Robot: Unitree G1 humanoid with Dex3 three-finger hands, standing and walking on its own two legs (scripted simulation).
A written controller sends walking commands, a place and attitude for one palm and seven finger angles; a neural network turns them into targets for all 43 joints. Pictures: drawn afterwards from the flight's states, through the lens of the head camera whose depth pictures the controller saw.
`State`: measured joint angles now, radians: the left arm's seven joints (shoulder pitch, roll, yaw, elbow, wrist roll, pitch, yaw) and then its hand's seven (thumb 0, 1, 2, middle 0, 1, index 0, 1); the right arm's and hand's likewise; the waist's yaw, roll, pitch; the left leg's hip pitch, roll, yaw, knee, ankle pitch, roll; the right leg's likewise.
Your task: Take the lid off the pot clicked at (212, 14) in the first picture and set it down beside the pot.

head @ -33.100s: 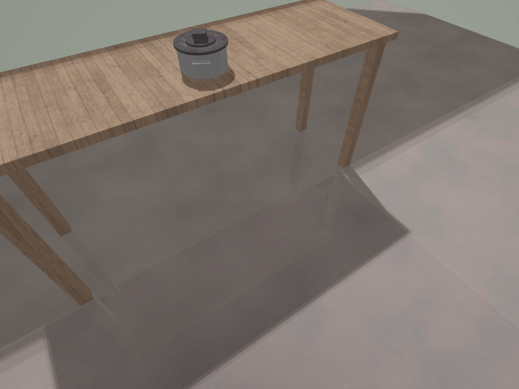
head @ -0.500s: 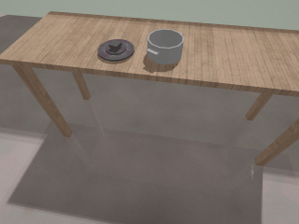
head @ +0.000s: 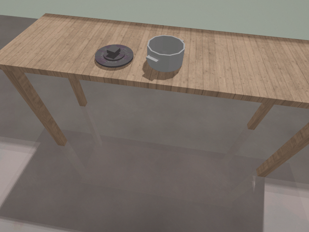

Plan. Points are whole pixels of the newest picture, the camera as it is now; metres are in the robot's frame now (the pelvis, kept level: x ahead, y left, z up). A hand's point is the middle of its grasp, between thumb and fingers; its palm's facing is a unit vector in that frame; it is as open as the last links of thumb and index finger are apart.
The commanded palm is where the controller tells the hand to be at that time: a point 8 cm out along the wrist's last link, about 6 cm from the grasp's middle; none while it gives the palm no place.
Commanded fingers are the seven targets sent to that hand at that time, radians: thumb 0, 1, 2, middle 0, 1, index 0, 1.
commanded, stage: let the arm hang, fingers relaxed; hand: left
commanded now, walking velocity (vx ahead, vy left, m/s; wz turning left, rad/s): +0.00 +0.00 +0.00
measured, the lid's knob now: (113, 50) +0.81 +0.21 +0.01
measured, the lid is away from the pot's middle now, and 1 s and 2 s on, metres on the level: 0.23 0.23 0.23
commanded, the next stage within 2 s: look to check the result in 1.14 s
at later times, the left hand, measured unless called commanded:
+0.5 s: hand out of the picture +0.02 +0.18 -0.18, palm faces +0.03 -0.98 -0.20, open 7.3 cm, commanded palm none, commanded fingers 0.00 0.90 0.90 -0.20 -0.30 -0.20 -0.30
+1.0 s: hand out of the picture +0.01 +0.19 -0.18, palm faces +0.03 -0.98 -0.19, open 7.3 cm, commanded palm none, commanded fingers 0.00 0.90 0.90 -0.20 -0.30 -0.20 -0.30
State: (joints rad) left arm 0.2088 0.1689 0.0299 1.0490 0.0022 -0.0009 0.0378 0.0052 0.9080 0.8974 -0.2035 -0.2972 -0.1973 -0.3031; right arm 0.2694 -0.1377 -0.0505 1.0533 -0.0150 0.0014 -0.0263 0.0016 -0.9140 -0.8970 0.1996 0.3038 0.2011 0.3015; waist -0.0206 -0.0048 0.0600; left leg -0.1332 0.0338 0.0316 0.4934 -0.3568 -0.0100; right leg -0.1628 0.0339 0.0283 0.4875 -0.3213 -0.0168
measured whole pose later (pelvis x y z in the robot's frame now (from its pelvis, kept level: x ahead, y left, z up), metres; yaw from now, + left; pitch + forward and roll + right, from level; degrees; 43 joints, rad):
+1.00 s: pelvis -0.01 +0.01 +0.00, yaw +0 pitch +0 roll -1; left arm 0.25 0.16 0.03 1.09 0.00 -0.01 0.04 0.01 0.92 0.90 -0.20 -0.30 -0.20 -0.30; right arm 0.30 -0.11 -0.05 1.09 -0.01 -0.01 -0.03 0.00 -0.91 -0.90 0.20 0.30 0.20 0.30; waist -0.02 -0.02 0.06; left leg -0.13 0.02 0.05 0.46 -0.32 0.01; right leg -0.16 0.02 0.04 0.45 -0.28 0.00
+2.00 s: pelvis -0.02 +0.02 +0.00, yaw +0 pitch -1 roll +0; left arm 0.26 0.15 0.03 1.10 0.00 -0.01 0.05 0.01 0.92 0.90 -0.20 -0.30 -0.20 -0.30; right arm 0.30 -0.10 -0.05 1.11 -0.01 -0.01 -0.03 0.00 -0.91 -0.90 0.20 0.30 0.20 0.30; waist -0.02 -0.01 0.06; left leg -0.13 0.01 0.05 0.45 -0.31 0.02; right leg -0.16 0.01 0.04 0.44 -0.27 0.01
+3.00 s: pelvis -0.02 +0.01 +0.00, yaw -1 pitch -1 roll +0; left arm 0.27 0.15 0.03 1.11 0.00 -0.01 0.05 0.01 0.92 0.90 -0.20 -0.30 -0.20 -0.30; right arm 0.30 -0.11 -0.05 1.11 -0.01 -0.01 -0.03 0.00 -0.91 -0.90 0.20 0.30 0.20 0.30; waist -0.02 -0.01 0.06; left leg -0.13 0.02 0.05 0.45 -0.30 0.00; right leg -0.16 0.02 0.04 0.44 -0.26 0.00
